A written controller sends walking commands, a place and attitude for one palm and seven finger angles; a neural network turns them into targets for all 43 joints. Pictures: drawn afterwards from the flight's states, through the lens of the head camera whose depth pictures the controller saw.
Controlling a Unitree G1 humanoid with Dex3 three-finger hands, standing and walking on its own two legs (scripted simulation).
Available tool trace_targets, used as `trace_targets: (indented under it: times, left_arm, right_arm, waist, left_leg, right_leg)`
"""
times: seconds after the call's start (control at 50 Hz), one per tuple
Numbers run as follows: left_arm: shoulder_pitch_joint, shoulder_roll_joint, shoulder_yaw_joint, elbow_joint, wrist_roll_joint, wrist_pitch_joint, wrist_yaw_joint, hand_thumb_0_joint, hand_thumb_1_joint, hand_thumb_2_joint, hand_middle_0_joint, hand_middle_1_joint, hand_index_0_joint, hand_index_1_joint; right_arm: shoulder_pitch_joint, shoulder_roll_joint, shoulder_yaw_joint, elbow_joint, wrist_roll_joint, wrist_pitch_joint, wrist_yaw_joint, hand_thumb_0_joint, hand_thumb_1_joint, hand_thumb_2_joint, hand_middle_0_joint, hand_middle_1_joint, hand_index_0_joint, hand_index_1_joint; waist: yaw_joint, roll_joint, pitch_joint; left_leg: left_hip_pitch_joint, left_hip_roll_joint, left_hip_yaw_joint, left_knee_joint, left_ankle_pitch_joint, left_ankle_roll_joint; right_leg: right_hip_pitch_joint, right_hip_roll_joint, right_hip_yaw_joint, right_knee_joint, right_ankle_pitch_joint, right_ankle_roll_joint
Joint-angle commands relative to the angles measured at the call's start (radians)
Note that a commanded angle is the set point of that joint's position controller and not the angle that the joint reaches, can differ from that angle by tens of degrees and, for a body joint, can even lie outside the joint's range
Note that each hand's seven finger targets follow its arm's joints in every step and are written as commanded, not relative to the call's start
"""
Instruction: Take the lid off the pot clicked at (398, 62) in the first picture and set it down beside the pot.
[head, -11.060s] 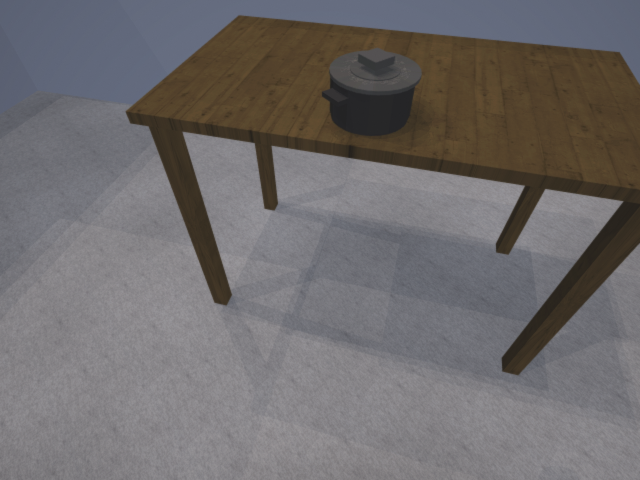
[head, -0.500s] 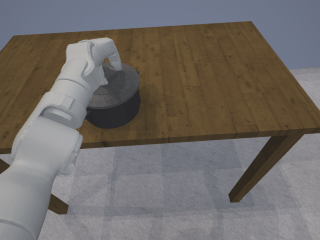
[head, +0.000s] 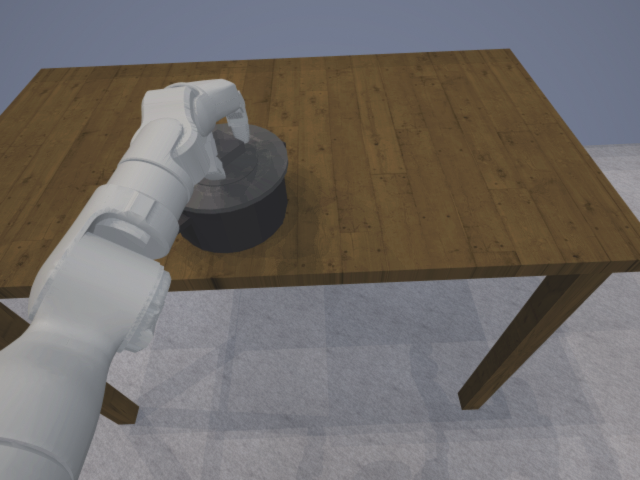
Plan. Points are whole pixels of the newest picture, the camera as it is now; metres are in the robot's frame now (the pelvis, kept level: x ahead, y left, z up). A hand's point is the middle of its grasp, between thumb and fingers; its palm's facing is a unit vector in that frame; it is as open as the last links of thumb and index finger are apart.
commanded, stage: close the fingers and squeeze the knob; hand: left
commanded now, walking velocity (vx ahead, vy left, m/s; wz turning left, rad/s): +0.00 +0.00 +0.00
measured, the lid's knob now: (218, 149) +0.51 +0.13 +0.15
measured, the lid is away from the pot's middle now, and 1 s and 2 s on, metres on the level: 0.00 0.00 0.01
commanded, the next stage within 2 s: lift the lid straight up in 1.10 s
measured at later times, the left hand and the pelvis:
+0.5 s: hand (214, 144) +0.48 +0.13 +0.18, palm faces -0.40 -0.08 -0.91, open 8.8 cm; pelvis +0.00 +0.00 +0.00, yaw +0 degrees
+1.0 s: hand (211, 143) +0.48 +0.13 +0.18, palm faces -0.39 -0.11 -0.91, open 8.8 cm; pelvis +0.00 +0.00 +0.00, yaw -1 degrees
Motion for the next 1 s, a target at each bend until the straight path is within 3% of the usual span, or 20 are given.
trace_targets:
  times: [0.0, 0.02, 0.1, 0.14, 0.2, 0.22, 0.24, 0.3, 0.34, 0.4, 0.46, 0.5, 0.54, 0.58, 0.66, 0.72, 0.76, 0.82, 0.94, 0.98]
  left_arm:
    - [-0.583, 0.206, 0.070, -0.197, 0.025, -0.014, 0.041, 0.000, 0.055, 0.955, -0.522, -0.956, -0.522, -0.956]
    - [-0.556, 0.189, 0.058, -0.194, 0.019, -0.013, 0.040, 0.000, 0.066, 0.952, -0.527, -0.965, -0.527, -0.965]
    - [-0.561, 0.175, 0.046, -0.170, 0.015, -0.003, 0.031, 0.000, 0.110, 0.937, -0.550, -0.997, -0.550, -0.997]
    - [-0.581, 0.244, 0.099, -0.197, 0.020, -0.008, 0.037, 0.000, 0.133, 0.927, -0.563, -1.011, -0.563, -1.011]
    - [-0.555, 0.178, 0.040, -0.116, 0.021, 0.004, 0.027, 0.000, 0.168, 0.910, -0.583, -1.029, -0.583, -1.029]
    - [-0.551, 0.183, 0.050, -0.120, 0.015, 0.003, 0.030, 0.000, 0.180, 0.903, -0.590, -1.034, -0.590, -1.034]
    - [-0.618, 0.231, 0.080, -0.185, 0.022, -0.009, 0.034, 0.000, 0.193, 0.896, -0.598, -1.039, -0.598, -1.039]
    - [-0.571, 0.199, 0.064, -0.182, 0.029, -0.020, 0.036, 0.000, 0.231, 0.872, -0.621, -1.051, -0.621, -1.051]
    - [-0.553, 0.239, 0.096, -0.167, 0.030, -0.016, 0.036, 0.000, 0.257, 0.854, -0.637, -1.058, -0.637, -1.058]
    - [-0.557, 0.186, 0.042, -0.100, 0.023, 0.001, 0.027, 0.000, 0.297, 0.822, -0.663, -1.065, -0.663, -1.065]
    - [-0.602, 0.250, 0.091, -0.151, 0.039, -0.008, 0.040, 0.000, 0.340, 0.786, -0.690, -1.069, -0.690, -1.069]
    - [-0.565, 0.185, 0.045, -0.131, 0.035, -0.006, 0.032, 0.000, 0.287, 0.819, -0.656, -1.052, -0.670, -1.058]
    - [-0.565, 0.245, 0.090, -0.154, 0.039, -0.008, 0.035, 0.000, 0.261, 0.835, -0.640, -1.043, -0.664, -1.053]
    - [-0.560, 0.181, 0.039, -0.111, 0.034, 0.000, 0.027, 0.000, 0.252, 0.844, -0.636, -1.039, -0.665, -1.052]
    - [-0.583, 0.278, 0.105, -0.120, 0.043, -0.001, 0.035, 0.000, 0.264, 0.859, -0.643, -1.038, -0.677, -1.055]
    - [-0.557, 0.192, 0.038, -0.106, 0.034, 0.004, 0.031, 0.000, 0.282, 0.871, -0.655, -1.043, -0.691, -1.060]
    - [-0.584, 0.282, 0.107, -0.126, 0.052, -0.002, 0.037, 0.000, 0.297, 0.880, -0.665, -1.048, -0.702, -1.064]
    - [-0.555, 0.235, 0.067, -0.124, 0.040, -0.003, 0.033, 0.000, 0.320, 0.894, -0.682, -1.056, -0.720, -1.072]
    - [-0.530, 0.316, 0.131, -0.132, 0.052, -0.009, 0.036, 0.000, 0.370, 0.926, -0.720, -1.073, -0.757, -1.085]
    - [-0.547, 0.253, 0.076, -0.125, 0.049, -0.005, 0.029, 0.000, 0.387, 0.936, -0.732, -1.080, -0.769, -1.089]
  right_arm:
    - [0.029, -0.130, -0.037, -0.092, 0.001, -0.037, -0.013, 0.000, -0.900, -0.900, 0.200, 0.300, 0.200, 0.300]
    - [0.026, -0.137, -0.040, -0.093, 0.000, -0.032, -0.010, 0.000, -0.900, -0.900, 0.200, 0.300, 0.200, 0.300]
    - [0.032, -0.137, -0.037, -0.084, 0.003, -0.029, -0.010, 0.000, -0.900, -0.900, 0.200, 0.300, 0.200, 0.300]
    - [0.034, -0.138, -0.037, -0.088, -0.005, -0.032, -0.013, 0.000, -0.900, -0.900, 0.200, 0.300, 0.200, 0.300]
    - [0.032, -0.138, -0.034, -0.077, 0.006, -0.025, -0.018, 0.000, -0.900, -0.900, 0.200, 0.300, 0.200, 0.300]
    - [0.035, -0.146, -0.038, -0.074, 0.001, -0.022, -0.021, 0.000, -0.900, -0.900, 0.200, 0.300, 0.200, 0.300]
    - [0.040, -0.143, -0.036, -0.078, -0.001, -0.027, -0.019, 0.000, -0.900, -0.900, 0.200, 0.300, 0.200, 0.300]
    - [0.047, -0.134, -0.041, -0.085, -0.002, -0.037, -0.015, 0.000, -0.900, -0.900, 0.200, 0.300, 0.200, 0.300]
    - [0.055, -0.141, -0.042, -0.081, -0.005, -0.029, -0.015, 0.000, -0.900, -0.900, 0.200, 0.300, 0.200, 0.300]
    - [0.043, -0.142, -0.036, -0.073, 0.006, -0.021, -0.021, 0.000, -0.900, -0.900, 0.200, 0.300, 0.200, 0.300]
    - [0.048, -0.143, -0.038, -0.077, -0.001, -0.025, -0.021, 0.000, -0.900, -0.900, 0.200, 0.300, 0.200, 0.300]
    - [0.045, -0.137, -0.040, -0.083, 0.000, -0.025, -0.020, 0.000, -0.900, -0.900, 0.200, 0.300, 0.200, 0.300]
    - [0.049, -0.145, -0.041, -0.083, -0.002, -0.020, -0.018, 0.000, -0.900, -0.900, 0.200, 0.300, 0.200, 0.300]
    - [0.046, -0.139, -0.040, -0.080, 0.003, -0.017, -0.019, 0.000, -0.900, -0.900, 0.200, 0.300, 0.200, 0.300]
    - [0.043, -0.144, -0.036, -0.083, 0.000, -0.014, -0.028, 0.000, -0.900, -0.900, 0.200, 0.300, 0.200, 0.300]
    - [0.041, -0.147, -0.041, -0.081, 0.005, -0.007, -0.026, 0.000, -0.900, -0.900, 0.200, 0.300, 0.200, 0.300]
    - [0.049, -0.146, -0.038, -0.085, -0.001, -0.009, -0.029, 0.000, -0.900, -0.900, 0.200, 0.300, 0.200, 0.300]
    - [0.046, -0.147, -0.040, -0.089, 0.005, -0.004, -0.025, 0.000, -0.900, -0.900, 0.200, 0.300, 0.200, 0.300]
    - [0.046, -0.145, -0.038, -0.100, -0.001, -0.006, -0.030, 0.000, -0.900, -0.900, 0.200, 0.300, 0.200, 0.300]
    - [0.043, -0.140, -0.037, -0.099, 0.006, -0.003, -0.028, 0.000, -0.900, -0.900, 0.200, 0.300, 0.200, 0.300]
  waist:
    - [-0.012, -0.090, -0.416]
    - [-0.012, -0.064, -0.412]
    - [-0.022, -0.110, -0.370]
    - [-0.012, -0.089, -0.417]
    - [-0.027, -0.131, -0.321]
    - [-0.028, -0.122, -0.327]
    - [-0.028, -0.102, -0.385]
    - [-0.017, -0.089, -0.424]
    - [-0.017, -0.108, -0.405]
    - [-0.034, -0.137, -0.312]
    - [-0.023, -0.081, -0.399]
    - [-0.027, -0.087, -0.380]
    - [-0.020, -0.089, -0.412]
    - [-0.032, -0.118, -0.355]
    - [-0.024, -0.114, -0.384]
    - [-0.033, -0.094, -0.349]
    - [-0.023, -0.090, -0.393]
    - [-0.027, -0.076, -0.386]
    - [-0.013, -0.107, -0.406]
    - [-0.024, -0.108, -0.363]
  left_leg:
    - [0.179, -0.011, -0.025, 0.013, 0.411, 0.006]
    - [0.183, -0.010, -0.025, 0.017, 0.425, 0.004]
    - [0.162, -0.013, -0.022, 0.004, 0.400, 0.007]
    - [0.173, -0.015, -0.022, 0.010, 0.408, 0.009]
    - [0.116, -0.019, -0.015, -0.004, 0.325, 0.012]
    - [0.123, -0.019, -0.013, 0.000, 0.334, 0.012]
    - [0.143, -0.018, -0.018, -0.001, 0.347, 0.011]
    - [0.177, -0.009, -0.026, 0.021, 0.426, 0.009]
    - [0.159, -0.012, -0.020, 0.016, 0.418, 0.011]
    - [0.103, -0.020, -0.009, -0.002, 0.315, 0.016]
    - [0.141, -0.013, -0.019, 0.011, 0.367, 0.012]
    - [0.148, -0.013, -0.016, 0.020, 0.398, 0.012]
    - [0.156, -0.011, -0.018, 0.021, 0.417, 0.010]
    - [0.131, -0.015, -0.014, 0.015, 0.374, 0.013]
    - [0.108, -0.018, -0.008, 0.011, 0.344, 0.018]
    - [0.119, -0.015, -0.010, 0.017, 0.363, 0.013]
    - [0.126, -0.014, -0.011, 0.017, 0.360, 0.014]
    - [0.125, -0.012, -0.011, 0.020, 0.390, 0.009]
    - [0.118, -0.013, -0.007, 0.023, 0.394, 0.018]
    - [0.106, -0.013, -0.007, 0.013, 0.368, 0.016]
  right_leg:
    - [0.161, 0.078, -0.032, 0.013, 0.318, -0.061]
    - [0.147, 0.081, -0.035, 0.009, 0.320, -0.064]
    - [0.145, 0.082, -0.039, 0.004, 0.313, -0.058]
    - [0.170, 0.081, -0.031, 0.006, 0.327, -0.059]
    - [0.138, 0.082, -0.038, -0.002, 0.283, -0.059]
    - [0.132, 0.084, -0.041, -0.004, 0.294, -0.061]
    - [0.154, 0.081, -0.030, 0.000, 0.301, -0.059]
    - [0.155, 0.079, -0.032, 0.016, 0.325, -0.060]
    - [0.165, 0.082, -0.034, 0.009, 0.333, -0.058]
    - [0.136, 0.082, -0.038, -0.003, 0.290, -0.057]
    - [0.155, 0.079, -0.027, 0.011, 0.307, -0.062]
    - [0.140, 0.079, -0.032, 0.011, 0.320, -0.059]
    - [0.158, 0.081, -0.031, 0.011, 0.329, -0.059]
    - [0.136, 0.083, -0.037, 0.006, 0.308, -0.057]
    - [0.178, 0.077, -0.028, 0.011, 0.322, -0.058]
    - [0.128, 0.082, -0.039, 0.005, 0.309, -0.060]
    - [0.158, 0.080, -0.030, 0.012, 0.310, -0.060]
    - [0.153, 0.081, -0.036, 0.010, 0.326, -0.061]
    - [0.186, 0.077, -0.029, 0.018, 0.340, -0.056]
    - [0.164, 0.078, -0.034, 0.011, 0.317, -0.056]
